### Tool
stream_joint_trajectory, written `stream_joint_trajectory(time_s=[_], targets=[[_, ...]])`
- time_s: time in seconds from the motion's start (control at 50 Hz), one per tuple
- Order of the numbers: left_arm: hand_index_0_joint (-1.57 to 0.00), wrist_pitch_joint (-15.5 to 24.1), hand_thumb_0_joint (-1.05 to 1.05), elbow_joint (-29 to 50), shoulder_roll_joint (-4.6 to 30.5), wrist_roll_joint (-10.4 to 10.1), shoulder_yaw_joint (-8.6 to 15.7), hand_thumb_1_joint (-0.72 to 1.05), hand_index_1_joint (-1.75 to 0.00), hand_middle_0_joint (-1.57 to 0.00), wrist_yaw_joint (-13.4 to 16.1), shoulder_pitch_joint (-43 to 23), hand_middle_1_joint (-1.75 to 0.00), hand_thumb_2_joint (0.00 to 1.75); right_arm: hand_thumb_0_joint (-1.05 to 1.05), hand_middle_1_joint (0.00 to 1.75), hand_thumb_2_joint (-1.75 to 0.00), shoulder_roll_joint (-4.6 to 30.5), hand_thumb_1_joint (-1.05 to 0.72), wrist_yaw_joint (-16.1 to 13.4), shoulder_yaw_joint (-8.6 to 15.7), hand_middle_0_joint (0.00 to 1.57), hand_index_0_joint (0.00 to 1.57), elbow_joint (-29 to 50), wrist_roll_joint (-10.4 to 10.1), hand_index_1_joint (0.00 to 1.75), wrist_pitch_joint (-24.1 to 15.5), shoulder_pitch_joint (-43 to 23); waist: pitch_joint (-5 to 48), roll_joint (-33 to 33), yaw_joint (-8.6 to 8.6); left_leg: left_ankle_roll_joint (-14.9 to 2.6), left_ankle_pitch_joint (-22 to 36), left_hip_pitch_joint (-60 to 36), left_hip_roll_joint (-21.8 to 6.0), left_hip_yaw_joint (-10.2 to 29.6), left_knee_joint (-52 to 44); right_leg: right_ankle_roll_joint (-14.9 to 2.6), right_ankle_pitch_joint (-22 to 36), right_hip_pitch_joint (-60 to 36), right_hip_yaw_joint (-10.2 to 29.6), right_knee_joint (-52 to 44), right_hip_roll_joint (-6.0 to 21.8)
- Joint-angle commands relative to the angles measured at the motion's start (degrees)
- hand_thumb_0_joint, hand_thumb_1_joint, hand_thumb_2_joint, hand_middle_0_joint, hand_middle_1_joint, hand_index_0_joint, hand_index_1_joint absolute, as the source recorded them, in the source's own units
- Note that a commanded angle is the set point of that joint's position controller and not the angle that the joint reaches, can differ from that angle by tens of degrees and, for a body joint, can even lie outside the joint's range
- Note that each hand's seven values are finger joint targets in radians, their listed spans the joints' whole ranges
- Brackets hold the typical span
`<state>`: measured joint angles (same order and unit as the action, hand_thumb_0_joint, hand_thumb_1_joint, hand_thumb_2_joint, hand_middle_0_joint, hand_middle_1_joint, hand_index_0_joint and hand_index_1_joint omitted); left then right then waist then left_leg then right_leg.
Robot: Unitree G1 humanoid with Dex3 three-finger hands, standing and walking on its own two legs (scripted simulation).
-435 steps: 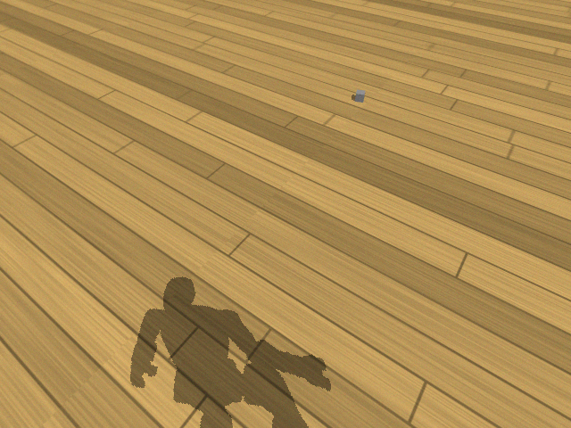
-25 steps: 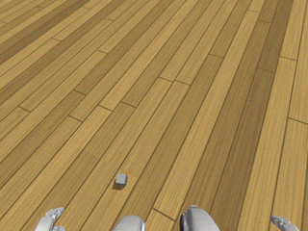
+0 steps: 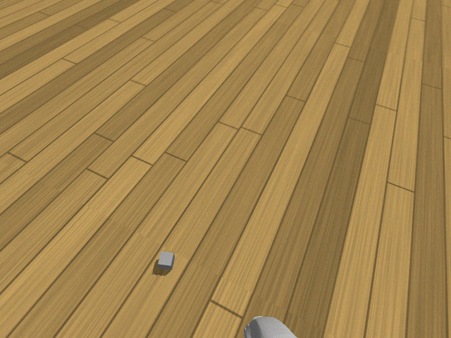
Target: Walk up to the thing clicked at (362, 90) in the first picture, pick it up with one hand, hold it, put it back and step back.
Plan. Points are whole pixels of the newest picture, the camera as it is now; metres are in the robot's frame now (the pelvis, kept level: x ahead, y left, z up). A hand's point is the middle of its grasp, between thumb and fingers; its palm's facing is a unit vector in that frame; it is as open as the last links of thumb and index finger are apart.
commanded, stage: walk up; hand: left
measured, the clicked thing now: (166, 260) +0.49 +0.23 -0.73
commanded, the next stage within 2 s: stand in 0.64 s
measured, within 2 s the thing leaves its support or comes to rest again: neither
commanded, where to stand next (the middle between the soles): +0.12 -0.02 m, yaw -1 degrees
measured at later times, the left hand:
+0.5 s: hand out of the picture +0.11 +0.25 -0.11, palm faces -0.02 -0.84 -0.55, open 7.4 cm
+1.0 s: hand out of the picture +0.10 +0.22 -0.15, palm faces -0.04 -0.94 -0.34, open 7.4 cm
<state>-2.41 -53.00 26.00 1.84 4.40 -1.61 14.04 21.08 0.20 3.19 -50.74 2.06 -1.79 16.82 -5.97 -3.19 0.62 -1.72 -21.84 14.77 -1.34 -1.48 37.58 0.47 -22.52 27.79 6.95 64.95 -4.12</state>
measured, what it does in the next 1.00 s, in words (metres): steps on the spot: right foot, then left foot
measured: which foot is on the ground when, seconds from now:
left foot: down 0.00-0.22, up 0.24-0.60, down 0.62-1.00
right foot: up 0.00-0.20, down 0.22-1.00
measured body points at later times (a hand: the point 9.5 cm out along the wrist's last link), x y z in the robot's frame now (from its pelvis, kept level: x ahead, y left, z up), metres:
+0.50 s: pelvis +0.04 -0.04 -0.01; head +0.08 -0.09 +0.44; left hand +0.11 +0.29 -0.07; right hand +0.12 -0.36 -0.15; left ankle +0.07 +0.13 -0.65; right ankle +0.07 -0.18 -0.72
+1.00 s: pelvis +0.04 -0.03 +0.01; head +0.05 -0.04 +0.46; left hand +0.10 +0.27 -0.12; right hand +0.13 -0.34 -0.12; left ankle +0.07 +0.12 -0.72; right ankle +0.05 -0.15 -0.72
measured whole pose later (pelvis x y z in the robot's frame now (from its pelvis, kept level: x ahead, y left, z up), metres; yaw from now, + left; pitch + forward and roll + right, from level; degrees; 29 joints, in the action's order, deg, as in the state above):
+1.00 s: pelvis +0.04 -0.03 +0.01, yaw +0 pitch -4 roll +0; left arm 1.2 -60.0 20.0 0.7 -0.6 -0.6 10.4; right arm 21.1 0.4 2.3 -58.0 0.1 -0.5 8.0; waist -4.7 0.3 0.3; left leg 2.2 -14.8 13.5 -1.6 3.0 31.6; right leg 0.2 -16.9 12.7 0.3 33.0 0.5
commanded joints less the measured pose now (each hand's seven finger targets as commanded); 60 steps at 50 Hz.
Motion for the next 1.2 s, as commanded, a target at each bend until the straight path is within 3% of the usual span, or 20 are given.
stream_joint_trajectory(time_s=[0.0, 0.1, 0.16, 0.18, 0.22, 0.24, 0.32, 0.4, 0.54, 0.58, 0.6, 0.62, 0.64, 0.7, 0.78, 0.82, 0.88, 0.96, 1.06, 1.18], targets=[[-0.20, 4.7, 0.00, 7.4, 11.5, -0.2, 2.9, 0.90, -0.30, -0.20, -0.4, -7.2, -0.30, 0.90, 0.00, 0.30, -0.90, 19.1, -0.90, -0.2, 5.2, 0.20, 0.20, 3.9, -0.2, 0.30, -2.7, 4.1, -1.1, 11.6, 4.86, -11.08, -13.8, -15.8, -16.4, 23.9, -22.6, 0.38, -0.9, 15.7, 1.4, -10.8, 4.1], [-0.20, 6.4, 0.00, 5.4, 10.3, -1.1, 2.2, 0.90, -0.30, -0.20, -1.3, -1.0, -0.30, 0.90, 0.00, 0.30, -0.90, 18.7, -0.90, 1.6, 4.8, 0.20, 0.20, 6.4, 0.3, 0.30, -1.5, 0.6, -1.2, 19.2, 2.46, -10.45, -8.6, -3.6, -11.4, 10.6, -21.3, -0.01, -3.0, -2.7, -8.3, -25.2, 4.6], [-0.20, 7.4, 0.00, -0.2, 10.5, -1.1, 3.1, 0.90, -0.30, -0.20, 1.1, 13.6, -0.30, 0.90, 0.00, 0.30, -0.90, 15.1, -0.90, 2.1, 3.7, 0.20, 0.20, 8.4, 0.5, 0.30, 0.9, -2.9, 3.8, 11.3, -4.58, -6.98, -2.5, 8.4, -6.2, 3.3, -3.4, -0.03, 8.2, -25.3, -11.7, -35.9, 2.1], [-0.20, 7.7, 0.00, -0.5, 12.6, -0.8, 3.9, 0.90, -0.30, -0.20, 2.2, 16.6, -0.30, 0.90, 0.00, 0.30, -0.90, 11.1, -0.90, 2.0, 2.3, 0.20, 0.20, 8.3, 0.1, 0.30, 1.5, -0.7, 5.4, 0.8, -6.12, -4.89, -3.0, 14.0, -2.6, 0.0, 10.0, 0.10, 7.1, -31.0, -5.9, -39.5, 4.7], [-0.20, 8.1, 0.00, 2.9, 20.9, -0.1, 4.5, 0.90, -0.30, -0.20, 3.6, 14.8, -0.30, 0.90, 0.00, 0.30, -0.90, 12.0, -0.90, 1.2, 2.6, 0.20, 0.20, 11.0, -0.5, 0.30, 2.7, -2.7, 3.3, -2.9, -5.27, -0.76, -12.9, 25.3, 2.5, 10.3, 27.7, -10.68, -7.4, -22.4, 34.3, -52.1, 28.7], [-0.20, 8.1, 0.00, 4.6, 20.6, -0.6, 4.3, 0.90, -0.30, -0.20, 3.8, 9.8, -0.30, 0.90, 0.00, 0.30, -0.90, 15.5, -0.90, 0.8, 3.8, 0.20, 0.20, 9.7, -0.8, 0.30, 2.7, -2.5, 0.3, 1.0, -3.13, -0.23, -10.5, 25.1, -0.1, 13.1, 29.4, -13.76, -5.5, -19.3, 32.0, -50.7, 29.0], [-0.20, 8.3, 0.00, 5.6, 15.7, -1.3, 3.3, 0.90, -0.30, -0.20, 5.6, 4.6, -0.30, 0.90, 0.00, 0.30, -0.90, 15.0, -0.90, 1.3, 4.8, 0.20, 0.20, 5.2, -0.2, 0.30, 4.2, 5.5, 0.0, -1.4, 0.86, 1.64, -1.6, 16.7, -1.1, 13.6, 29.5, -11.02, 18.7, -11.1, 10.0, -43.4, 21.6], [-0.20, 7.7, 0.00, 7.8, 14.0, -1.4, 3.1, 0.90, -0.30, -0.20, 6.6, 1.5, -0.30, 0.90, 0.00, 0.30, -0.90, 14.0, -0.90, 1.2, 5.1, 0.20, 0.20, 7.1, -1.2, 0.30, 5.9, 2.9, 0.4, -4.5, 0.72, 3.11, -1.2, 13.7, 3.8, 14.8, 36.8, -13.08, 43.1, -5.3, 2.5, -37.8, 21.3], [-0.20, 4.2, 0.00, 9.9, 11.7, -0.4, 2.2, 0.90, -0.30, -0.20, 5.1, -2.8, -0.30, 0.90, 0.00, 0.30, -0.90, 12.7, -0.90, -0.8, 3.8, 0.20, 0.20, 6.1, -2.5, 0.30, 3.5, -0.1, 8.2, -12.8, -1.64, 2.95, -1.2, 8.7, 3.1, 0.8, 8.0, -11.28, 35.4, -15.8, -1.2, -25.9, 16.9], [-0.20, 3.2, 0.00, 9.5, 11.8, -2.0, 1.6, 0.90, -0.30, -0.20, 4.9, -3.2, -0.30, 0.90, 0.00, 0.30, -0.90, 12.6, -0.90, -0.8, 3.7, 0.20, 0.20, 4.6, -1.7, 0.30, 2.6, 0.9, 8.3, -8.5, 0.00, 2.11, 10.5, 1.1, 4.3, -1.5, -5.8, -8.54, 33.4, -11.7, -2.3, -18.7, 14.8], [-0.20, 2.9, 0.00, 8.9, 9.8, -2.5, 0.9, 0.90, -0.30, -0.20, 5.2, -1.4, -0.30, 0.90, 0.00, 0.30, -0.90, 14.0, -0.90, -0.8, 4.1, 0.20, 0.20, 4.9, -0.4, 0.30, 2.3, 0.4, 8.8, -3.8, -0.02, 0.32, 19.6, -2.1, 1.1, 4.5, -8.2, -5.82, 27.5, -8.5, -2.2, -14.3, 13.3], [-0.20, 2.9, 0.00, 8.9, 3.3, -2.0, -0.3, 0.90, -0.30, -0.20, 4.4, 4.3, -0.30, 0.90, 0.00, 0.30, -0.90, 15.7, -0.90, -0.8, 4.1, 0.20, 0.20, 5.9, -0.3, 0.30, 0.8, 1.3, 14.5, 7.1, -1.94, -2.69, 19.3, -11.6, -12.4, 27.5, -12.2, -1.55, 1.5, 0.5, -5.3, -8.1, 7.5], [-0.20, 2.9, 0.00, 9.0, 8.3, -1.4, 0.7, 0.90, -0.30, -0.20, 4.9, -2.2, -0.30, 0.90, 0.00, 0.30, -0.90, 22.4, -0.90, -1.0, 5.3, 0.20, 0.20, 3.5, -0.7, 0.30, -0.2, 1.8, 16.6, 13.3, 1.93, -10.71, 13.8, -5.5, -18.1, 40.6, -15.4, -1.11, -16.8, 0.4, -0.7, -5.8, 4.1], [-0.20, 3.3, 0.00, 6.3, 9.2, -2.1, 0.8, 0.90, -0.30, -0.20, 4.1, -6.2, -0.30, 0.90, 0.00, 0.30, -0.90, 15.5, -0.90, -1.5, 3.7, 0.20, 0.20, 3.8, -0.7, 0.30, -0.6, -7.5, 6.1, 9.6, 0.07, -9.63, -1.9, -2.7, -13.3, 27.4, -15.8, -2.23, -10.0, 3.5, -0.3, -4.8, 6.1], [-0.20, 4.3, 0.00, 1.7, 7.5, -1.8, 0.4, 0.90, -0.30, -0.20, 3.0, -2.2, -0.30, 0.90, 0.00, 0.30, -0.90, 14.7, -0.90, -0.9, 3.5, 0.20, 0.20, 1.6, -0.7, 0.30, -0.6, -9.2, 6.2, 17.7, -0.96, -7.02, 11.4, -1.4, -9.5, 17.9, -13.4, -0.76, -9.0, -7.7, -6.3, -22.7, 5.8], [-0.20, 5.1, 0.00, -1.2, 5.7, -1.9, -0.1, 0.90, -0.30, -0.20, 3.2, 1.2, -0.30, 0.90, 0.00, 0.30, -0.90, 13.1, -0.90, -0.6, 3.1, 0.20, 0.20, 0.2, -0.9, 0.30, 0.2, -10.6, 5.4, 16.4, -3.27, -4.29, 14.3, 4.2, -7.7, 14.2, -10.0, -0.44, 6.6, -19.1, -6.7, -38.1, 4.9], [-0.20, 5.9, 0.00, -1.1, 13.2, -0.3, 0.3, 0.90, -0.30, -0.20, 3.0, -7.3, -0.30, 0.90, 0.00, 0.30, -0.90, 9.0, -0.90, -0.7, 1.5, 0.20, 0.20, -1.1, -2.7, 0.30, 0.4, -9.9, 5.0, 0.6, 1.59, 0.83, 3.6, -2.4, -0.7, 7.1, -6.2, -7.27, 6.0, -8.9, 10.8, -44.2, 16.8], [-0.20, 5.8, 0.00, -2.3, 8.5, -1.6, -1.6, 0.90, -0.30, -0.20, 2.2, -10.4, -0.30, 0.90, 0.00, 0.30, -0.90, 11.0, -0.90, 0.3, 1.5, 0.20, 0.20, -5.1, -1.8, 0.30, 0.0, -11.4, 4.5, 1.0, 0.85, -0.37, 8.3, -7.1, -3.6, 8.8, -12.3, -3.10, 1.0, -9.9, 3.4, -46.9, 11.7], [-0.20, 5.8, 0.00, -5.2, 6.7, -1.9, -1.9, 0.90, -0.30, -0.20, 2.0, -9.1, -0.30, 0.90, 0.00, 0.30, -0.90, 10.9, -0.90, 0.1, 0.4, 0.20, 0.20, -7.6, -1.8, 0.30, -0.4, -12.5, 6.2, 0.6, -0.17, 0.51, 15.7, -7.3, -4.5, 8.0, -15.7, -2.53, 16.1, -17.5, 1.2, -46.4, 11.3], [-0.20, 5.3, 0.00, -7.1, 7.1, -1.9, -1.6, 0.90, -0.30, -0.20, 1.9, -10.3, -0.30, 0.90, 0.00, 0.30, -0.90, 11.5, -0.90, -0.1, 0.0, 0.20, 0.20, -9.7, -1.9, 0.30, -0.5, -14.0, 6.0, 2.0, -0.57, 1.35, 15.8, -8.1, -5.3, 7.8, -18.5, -2.10, 15.2, -18.7, 0.3, -48.0, 11.0]])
